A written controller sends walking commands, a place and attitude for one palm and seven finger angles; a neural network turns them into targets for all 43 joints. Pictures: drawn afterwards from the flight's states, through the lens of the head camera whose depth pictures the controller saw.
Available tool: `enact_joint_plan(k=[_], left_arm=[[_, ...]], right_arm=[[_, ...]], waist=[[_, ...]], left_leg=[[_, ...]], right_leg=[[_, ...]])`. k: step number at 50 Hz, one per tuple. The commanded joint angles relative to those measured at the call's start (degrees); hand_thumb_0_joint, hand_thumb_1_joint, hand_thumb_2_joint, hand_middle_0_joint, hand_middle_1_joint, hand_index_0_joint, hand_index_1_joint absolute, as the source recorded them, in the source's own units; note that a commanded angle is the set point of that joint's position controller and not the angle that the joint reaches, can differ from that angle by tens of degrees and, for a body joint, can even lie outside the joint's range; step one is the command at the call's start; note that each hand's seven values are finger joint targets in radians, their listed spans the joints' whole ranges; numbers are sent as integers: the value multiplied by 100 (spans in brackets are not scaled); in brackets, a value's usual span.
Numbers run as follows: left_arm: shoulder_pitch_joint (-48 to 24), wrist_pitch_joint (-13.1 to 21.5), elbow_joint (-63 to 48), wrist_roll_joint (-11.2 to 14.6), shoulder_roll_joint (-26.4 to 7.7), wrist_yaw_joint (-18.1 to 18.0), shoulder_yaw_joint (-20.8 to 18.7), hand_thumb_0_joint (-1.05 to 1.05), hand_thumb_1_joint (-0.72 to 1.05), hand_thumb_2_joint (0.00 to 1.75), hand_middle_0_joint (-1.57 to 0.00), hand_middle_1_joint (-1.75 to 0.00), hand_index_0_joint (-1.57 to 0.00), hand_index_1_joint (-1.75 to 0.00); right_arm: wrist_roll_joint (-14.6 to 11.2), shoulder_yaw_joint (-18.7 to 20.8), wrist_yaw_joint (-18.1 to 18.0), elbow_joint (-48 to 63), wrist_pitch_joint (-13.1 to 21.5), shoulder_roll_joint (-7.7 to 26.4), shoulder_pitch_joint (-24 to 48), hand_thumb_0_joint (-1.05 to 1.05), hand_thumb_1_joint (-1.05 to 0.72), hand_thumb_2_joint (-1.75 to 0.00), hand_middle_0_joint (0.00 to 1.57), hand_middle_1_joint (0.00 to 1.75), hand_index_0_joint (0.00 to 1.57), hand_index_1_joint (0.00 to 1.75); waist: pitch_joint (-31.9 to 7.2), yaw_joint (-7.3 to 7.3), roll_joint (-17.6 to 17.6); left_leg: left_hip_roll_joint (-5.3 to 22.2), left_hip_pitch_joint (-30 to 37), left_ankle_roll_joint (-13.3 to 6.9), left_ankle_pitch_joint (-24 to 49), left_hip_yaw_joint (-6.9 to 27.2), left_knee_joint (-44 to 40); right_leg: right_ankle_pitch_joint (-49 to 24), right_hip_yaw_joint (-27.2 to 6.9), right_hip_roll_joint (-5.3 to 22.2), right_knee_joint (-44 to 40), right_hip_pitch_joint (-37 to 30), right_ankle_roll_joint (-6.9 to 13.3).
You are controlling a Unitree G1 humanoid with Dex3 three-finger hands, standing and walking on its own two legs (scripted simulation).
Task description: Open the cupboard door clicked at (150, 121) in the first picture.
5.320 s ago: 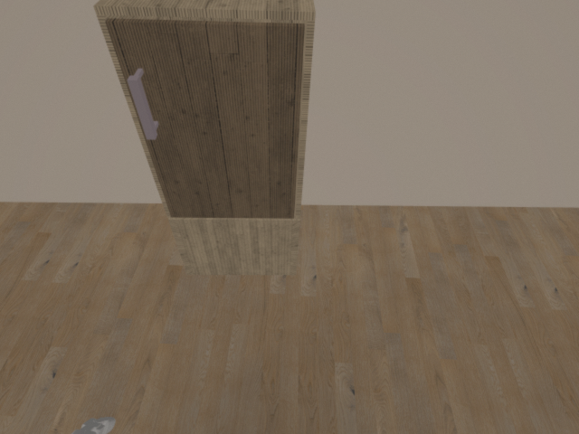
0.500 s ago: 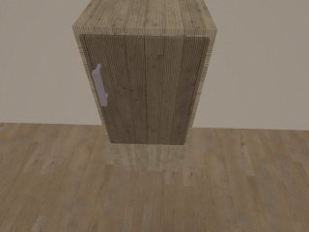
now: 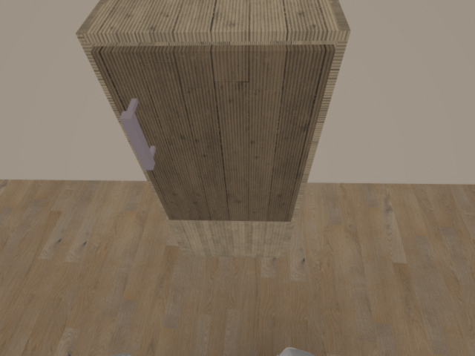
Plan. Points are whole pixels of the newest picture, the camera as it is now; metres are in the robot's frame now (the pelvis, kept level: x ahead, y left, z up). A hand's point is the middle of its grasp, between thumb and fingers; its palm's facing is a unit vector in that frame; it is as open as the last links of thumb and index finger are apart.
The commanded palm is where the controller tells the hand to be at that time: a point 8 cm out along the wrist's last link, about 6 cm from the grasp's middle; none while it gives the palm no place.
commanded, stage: come to a stop and stand still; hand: left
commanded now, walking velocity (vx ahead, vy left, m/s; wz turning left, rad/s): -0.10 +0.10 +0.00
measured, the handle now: (141, 136) +0.51 +0.23 +0.05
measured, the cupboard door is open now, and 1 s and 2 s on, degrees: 0 0 0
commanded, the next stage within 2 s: look again from close up in 0.64 s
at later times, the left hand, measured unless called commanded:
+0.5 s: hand out of the picture -0.02 +0.21 -0.17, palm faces +0.09 -0.97 -0.22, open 7.3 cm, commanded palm none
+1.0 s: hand out of the picture -0.03 +0.15 -0.17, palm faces +0.02 -0.98 -0.21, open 7.3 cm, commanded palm none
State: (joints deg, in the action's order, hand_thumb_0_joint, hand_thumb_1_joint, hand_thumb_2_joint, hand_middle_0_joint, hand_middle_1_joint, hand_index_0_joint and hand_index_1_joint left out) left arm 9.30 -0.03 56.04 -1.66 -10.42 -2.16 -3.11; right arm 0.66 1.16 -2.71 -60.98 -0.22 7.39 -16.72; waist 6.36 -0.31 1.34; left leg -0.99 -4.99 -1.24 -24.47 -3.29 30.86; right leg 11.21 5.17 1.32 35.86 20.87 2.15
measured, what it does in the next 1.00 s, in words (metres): steps on the spot: left foot, then right foot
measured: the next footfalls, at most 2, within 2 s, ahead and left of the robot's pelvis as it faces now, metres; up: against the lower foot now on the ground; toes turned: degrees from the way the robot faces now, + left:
left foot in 0.44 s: +0.00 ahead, +0.08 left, +0.00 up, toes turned +3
right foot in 0.74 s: -0.02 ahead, -0.10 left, +0.00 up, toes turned -1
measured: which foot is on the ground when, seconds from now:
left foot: down 0.00-0.00, up 0.02-0.42, down 0.44-1.00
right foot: down 0.00-0.44, up 0.46-0.72, down 0.74-1.00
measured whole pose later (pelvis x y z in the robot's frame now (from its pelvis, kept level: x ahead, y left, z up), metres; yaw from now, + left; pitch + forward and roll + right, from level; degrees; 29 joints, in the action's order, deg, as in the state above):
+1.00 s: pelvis -0.03 -0.02 +0.01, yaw +1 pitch +0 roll -1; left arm 17.3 2.1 62.2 -1.1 -7.2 -2.9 0.1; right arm 0.7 0.3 -1.5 -61.1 0.3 8.8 -17.0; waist 1.4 -1.4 2.4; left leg 0.4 -13.4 -0.6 -17.7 -2.6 32.0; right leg 18.6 3.8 -3.5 29.8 11.1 3.7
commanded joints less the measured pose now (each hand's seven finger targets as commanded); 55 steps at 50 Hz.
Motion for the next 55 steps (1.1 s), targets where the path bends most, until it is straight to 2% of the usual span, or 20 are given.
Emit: enact_joint_plan(k=[1, 4, 8, 15, 18, 20, 22, 23, 27, 32, 35, 36, 37, 38, 39, 41, 43, 47, 50, 55], left_arm=[[1708, 123, 133, 41, -1097, -46, -176, 0, 90, 90, -20, -30, -20, -30], [585, 36, -227, 22, -707, -98, -69, 0, 90, 90, -20, -30, -20, -30], [389, 35, -439, 11, -919, -47, -121, 0, 90, 90, -20, -30, -20, -30], [656, -19, -435, -61, -1133, -1, -219, 0, 90, 90, -20, -30, -20, -30], [481, -76, -441, -27, -1111, 9, -209, 0, 90, 90, -20, -30, -20, -30], [341, -138, -438, 28, -816, 25, -118, 0, 90, 90, -20, -30, -20, -30], [372, -151, -527, 90, -267, 68, 32, 0, 90, 90, -20, -30, -20, -30], [314, -129, -517, 71, -357, 104, 7, 0, 90, 90, -20, -30, -20, -30], [845, -93, -67, -29, -198, 233, 34, 0, 90, 90, -20, -30, -20, -30], [472, 34, -133, 23, -46, 223, 133, 0, 90, 90, -20, -30, -20, -30], [882, 132, 88, 77, 2, 176, 133, 0, 90, 90, -20, -30, -20, -30], [1189, 174, 253, 72, -127, 141, 114, 0, 90, 90, -20, -30, -20, -30], [1921, 255, 698, 37, -444, -149, 149, 0, 90, 90, -20, -30, -20, -30], [1618, 330, 477, 42, -621, -115, 240, 0, 90, 90, -20, -30, -20, -30], [1374, 381, 371, 45, -658, -34, 243, 0, 90, 90, -20, -30, -20, -30], [1187, 476, 354, 71, -519, -70, 185, 0, 90, 90, -20, -30, -20, -30], [1097, 449, 327, 63, -454, -101, 189, 0, 90, 90, -20, -30, -20, -30], [946, 318, 356, 94, -431, -86, 221, 0, 90, 90, -20, -30, -20, -30], [1079, 237, 394, 106, -216, -75, 252, 0, 90, 90, -20, -30, -20, -30], [1146, 212, 486, 86, -335, -55, 255, 0, 90, 90, -20, -30, -20, -30]], right_arm=[[-90, 280, -25, 401, 48, 530, -440, 0, -90, -90, 20, 30, 20, 30], [-23, 258, 55, 383, -152, 376, -2, 0, -90, -90, 20, 30, 20, 30], [38, 253, 198, 372, -273, 497, -88, 0, -90, -90, 20, 30, 20, 30], [36, 177, 266, 664, -148, 486, 284, 0, -90, -90, 20, 30, 20, 30], [26, 143, 259, 533, -68, 432, -290, 0, -90, -90, 20, 30, 20, 30], [26, 116, 217, 302, -9, 488, -942, 0, -90, -90, 20, 30, 20, 30], [145, 169, 144, 536, 14, 1083, -608, 0, -90, -90, 20, 30, 20, 30], [168, 135, 135, 695, 15, 1111, -251, 0, -90, -90, 20, 30, 20, 30], [111, 60, 93, 600, 157, 885, 56, 0, -90, -90, 20, 30, 20, 30], [148, 79, 63, 267, 171, 904, -751, 0, -90, -90, 20, 30, 20, 30], [95, 47, 45, 119, 164, 837, -839, 0, -90, -90, 20, 30, 20, 30], [39, 29, 61, 88, 186, 705, -825, 0, -90, -90, 20, 30, 20, 30], [-69, 36, 154, 468, 264, 838, 551, 0, -90, -90, 20, 30, 20, 30], [-3, -24, 210, 684, 146, 323, 123, 0, -90, -90, 20, 30, 20, 30], [83, -34, 258, 639, 99, 250, -108, 0, -90, -90, 20, 30, 20, 30], [42, -18, 281, 400, 89, 313, -362, 0, -90, -90, 20, 30, 20, 30], [2, -42, 229, 443, 124, 264, -271, 0, -90, -90, 20, 30, 20, 30], [-3, -90, 146, 201, 168, 185, -449, 0, -90, -90, 20, 30, 20, 30], [35, -70, 97, 69, 214, 515, -499, 0, -90, -90, 20, 30, 20, 30], [28, -133, 58, 17, 207, 530, -297, 0, -90, -90, 20, 30, 20, 30]], waist=[[-1676, 499, -1540], [-668, 164, -849], [-753, 46, -903], [-745, 312, -914], [-829, 49, -926], [-789, -235, -318], [-92, -127, 1644], [174, -31, 1063], [-37, 216, 567], [-195, -202, 651], [-511, 13, 434], [-754, 103, 39], [62, 674, -548], [7, 111, -1081], [-194, 45, -407], [-914, -102, -948], [-1163, -81, -766], [-818, -160, -528], [-353, -34, 135], [-92, 11, 176]], left_leg=[[-232, -1570, 78, -1363, 336, 3382], [166, -1877, 159, -768, 640, 3926], [152, -1793, 323, -19, 366, 3514], [147, -1626, 283, -136, 89, 1601], [49, -565, 144, 310, -47, 409], [222, 465, 70, 573, 67, -875], [1978, -938, -718, -1127, 2539, -2461], [2149, -1721, -1033, -1267, 2485, -2659], [1397, -1530, -753, -357, 1436, -2280], [1461, -482, -864, 949, 1428, -1839], [1265, -583, -653, 2068, 1188, -1087], [1035, -964, -404, 1845, 876, -697], [678, -1498, 76, 891, 185, 458], [307, -1755, 124, -201, 215, 1158], [338, -1728, 150, -144, 148, 1393], [357, -1767, 121, 99, 226, 1712], [356, -1664, 126, 35, 176, 1409], [213, -547, 141, 856, 91, -291], [846, -547, -141, 2155, 601, -573], [772, -745, -166, 2090, 645, -761]], right_leg=[[-6542, -2258, 2459, -713, -2196, 1449], [-3607, -1632, 1859, -1265, -769, 1288], [-1432, -1281, 1524, -1721, -247, 895], [559, -1794, 1568, -2075, -455, 938], [1459, -1594, 1327, -2139, 167, 676], [2024, -988, 797, -1485, 855, 188], [1734, -146, -102, 432, 1188, -212], [1423, -455, 42, 1051, 841, -133], [819, -423, -53, 1922, 553, -136], [1547, -190, -37, 541, 448, -170], [747, -173, -88, -1140, -721, -180], [126, -476, 150, -1463, -1526, -150], [-1420, -1268, 669, -1936, -789, -283], [-811, -1980, 1260, -2217, -503, -24], [-1189, -1866, 1453, -2052, -695, 357], [-2104, -1683, 1195, -1798, -1414, 559], [-3057, -1500, 1185, -1507, -1758, 772], [-1889, -1171, 821, -1255, -1063, 499], [-681, -922, 347, -1171, -690, 108], [-692, -957, 384, -1242, -891, 128]])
